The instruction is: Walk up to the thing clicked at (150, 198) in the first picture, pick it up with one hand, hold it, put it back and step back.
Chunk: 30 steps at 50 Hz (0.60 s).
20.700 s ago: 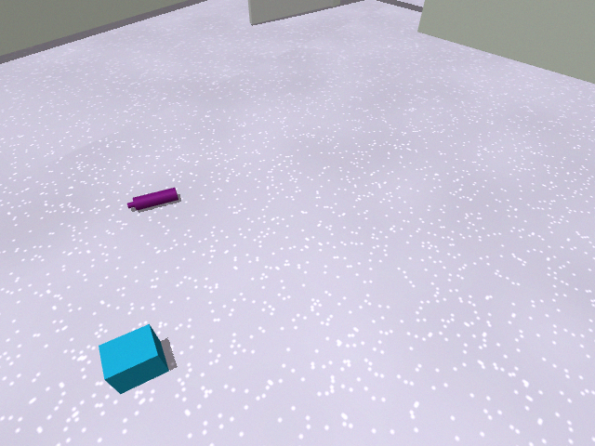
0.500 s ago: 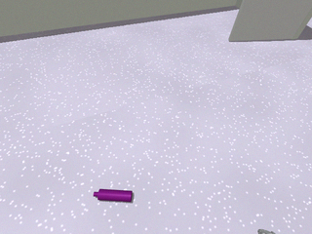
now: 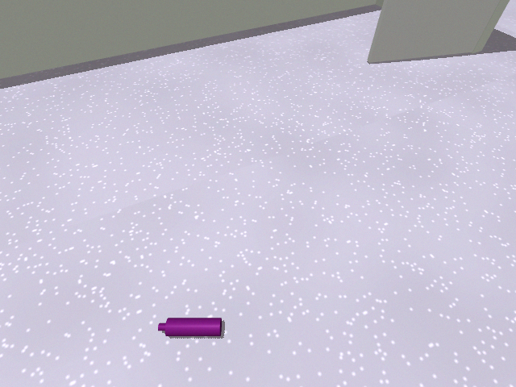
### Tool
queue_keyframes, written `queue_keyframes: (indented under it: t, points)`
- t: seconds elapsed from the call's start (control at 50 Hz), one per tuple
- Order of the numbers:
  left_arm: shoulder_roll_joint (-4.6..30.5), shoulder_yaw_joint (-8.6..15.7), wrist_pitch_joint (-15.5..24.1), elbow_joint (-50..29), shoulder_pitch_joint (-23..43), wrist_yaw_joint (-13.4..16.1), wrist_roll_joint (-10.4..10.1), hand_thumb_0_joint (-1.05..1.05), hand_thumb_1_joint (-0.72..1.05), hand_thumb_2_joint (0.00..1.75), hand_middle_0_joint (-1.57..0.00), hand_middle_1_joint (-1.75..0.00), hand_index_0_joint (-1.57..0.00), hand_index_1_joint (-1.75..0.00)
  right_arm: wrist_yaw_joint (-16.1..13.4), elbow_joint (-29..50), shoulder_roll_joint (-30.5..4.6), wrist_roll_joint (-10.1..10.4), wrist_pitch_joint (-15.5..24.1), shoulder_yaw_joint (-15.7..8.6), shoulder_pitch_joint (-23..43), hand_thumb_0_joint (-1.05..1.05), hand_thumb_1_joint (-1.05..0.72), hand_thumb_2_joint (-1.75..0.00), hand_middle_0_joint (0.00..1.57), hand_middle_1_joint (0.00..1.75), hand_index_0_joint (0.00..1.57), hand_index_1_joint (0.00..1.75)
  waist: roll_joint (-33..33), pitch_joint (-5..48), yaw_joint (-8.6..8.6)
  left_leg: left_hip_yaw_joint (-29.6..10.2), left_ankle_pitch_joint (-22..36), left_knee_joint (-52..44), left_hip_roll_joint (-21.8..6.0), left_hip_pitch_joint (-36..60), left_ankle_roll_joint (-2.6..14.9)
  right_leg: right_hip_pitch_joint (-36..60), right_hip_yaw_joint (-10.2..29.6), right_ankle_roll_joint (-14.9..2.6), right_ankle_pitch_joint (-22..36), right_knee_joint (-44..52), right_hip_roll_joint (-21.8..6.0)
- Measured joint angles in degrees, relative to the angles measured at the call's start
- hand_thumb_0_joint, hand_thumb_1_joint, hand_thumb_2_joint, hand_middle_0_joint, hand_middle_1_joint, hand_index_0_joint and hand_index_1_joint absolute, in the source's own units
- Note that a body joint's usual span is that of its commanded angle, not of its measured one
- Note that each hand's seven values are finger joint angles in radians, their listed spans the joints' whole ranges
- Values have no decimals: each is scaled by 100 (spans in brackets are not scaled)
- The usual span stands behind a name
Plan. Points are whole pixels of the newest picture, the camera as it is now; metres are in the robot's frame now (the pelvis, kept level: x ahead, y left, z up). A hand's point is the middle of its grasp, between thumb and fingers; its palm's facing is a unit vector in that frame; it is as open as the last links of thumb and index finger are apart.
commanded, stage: walk up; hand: left
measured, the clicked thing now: (189, 326) +0.44 +0.26 -0.73
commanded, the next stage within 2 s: none
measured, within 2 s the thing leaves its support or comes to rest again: neither
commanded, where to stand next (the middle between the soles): +0.05 +0.01 m, yaw -1 degrees
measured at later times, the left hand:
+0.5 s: hand out of the picture +0.10 +0.27 -0.13, palm faces -0.04 -0.92 -0.38, open 7.4 cm
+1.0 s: hand (109, 384) +0.17 +0.27 -0.17, palm faces -0.04 -0.92 -0.39, open 7.4 cm
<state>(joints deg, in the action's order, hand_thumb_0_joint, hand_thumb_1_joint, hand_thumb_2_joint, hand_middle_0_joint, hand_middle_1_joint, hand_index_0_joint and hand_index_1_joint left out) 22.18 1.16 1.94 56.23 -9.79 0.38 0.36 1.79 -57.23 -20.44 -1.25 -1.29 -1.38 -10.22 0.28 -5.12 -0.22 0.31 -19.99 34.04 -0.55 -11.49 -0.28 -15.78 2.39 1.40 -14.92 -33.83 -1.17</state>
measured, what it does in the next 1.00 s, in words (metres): steps on the spot: left foot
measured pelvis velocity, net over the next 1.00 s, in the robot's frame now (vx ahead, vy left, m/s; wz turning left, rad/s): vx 0.06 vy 0.01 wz -0.03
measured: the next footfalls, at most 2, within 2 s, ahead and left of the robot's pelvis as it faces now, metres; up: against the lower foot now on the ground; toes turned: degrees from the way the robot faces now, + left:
left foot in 0.92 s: +0.20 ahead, +0.12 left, +0.00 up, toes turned -3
right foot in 1.24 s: +0.01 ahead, -0.13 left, +0.00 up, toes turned -2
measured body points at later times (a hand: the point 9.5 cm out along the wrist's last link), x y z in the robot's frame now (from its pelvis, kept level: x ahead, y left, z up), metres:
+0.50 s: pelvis +0.02 +0.00 +0.01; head +0.01 -0.01 +0.46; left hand +0.10 +0.31 -0.11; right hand +0.11 -0.31 -0.11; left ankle -0.02 +0.12 -0.73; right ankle +0.03 -0.14 -0.73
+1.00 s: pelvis +0.06 +0.01 -0.01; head +0.14 +0.02 +0.43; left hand +0.17 +0.32 -0.14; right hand +0.16 -0.31 -0.13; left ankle +0.16 +0.12 -0.73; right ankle +0.03 -0.13 -0.69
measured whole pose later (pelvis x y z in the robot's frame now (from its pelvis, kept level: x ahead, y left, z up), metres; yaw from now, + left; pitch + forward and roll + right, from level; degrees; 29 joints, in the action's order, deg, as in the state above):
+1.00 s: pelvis +0.06 +0.01 -0.01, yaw -2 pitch -3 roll +1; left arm 23.0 1.9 -3.2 51.2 -6.3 2.1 -1.7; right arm -0.1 -51.7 -20.6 -0.1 -1.4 -2.7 -6.1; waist 2.2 -13.4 0.3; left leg -0.8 -11.2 37.7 1.6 -23.3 0.8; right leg -20.9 7.3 -0.5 -33.1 -59.5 1.9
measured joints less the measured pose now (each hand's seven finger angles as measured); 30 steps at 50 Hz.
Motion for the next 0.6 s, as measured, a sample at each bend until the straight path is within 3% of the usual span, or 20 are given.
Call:
queue_keyframes:
  t: [0.42, 0.54, 0.6]
  points:
    - [-105, -139, 13, 633, 326, 8, -4, 0, 90, 90, -20, -30, -20, -30, -20, -286, -58, 58, 39, -42, 500, 0, -90, -90, 21, 30, 20, 30, -69, 203, 57, 152, 423, -981, 36, 563, 31, 435, 136, 70, 300, 792, -36]
    - [-29, -22, 35, 548, -28, -120, 108, 0, 90, 90, -20, -30, -20, -30, 122, -92, -136, -21, 108, -157, 151, 0, -90, -90, 21, 30, 20, 30, -70, 361, 48, 239, 92, -722, 12, 610, 141, 201, 84, -225, -633, 9, -5]
    - [26, 42, 88, 532, -181, -128, 142, 0, 90, 90, -20, -30, -20, -30, 128, -18, -175, -32, 120, -193, -84, 0, -90, -90, 21, 30, 20, 30, -118, 287, -32, 205, -104, -545, -76, 669, 29, 281, -91, -230, -305, 44, 31]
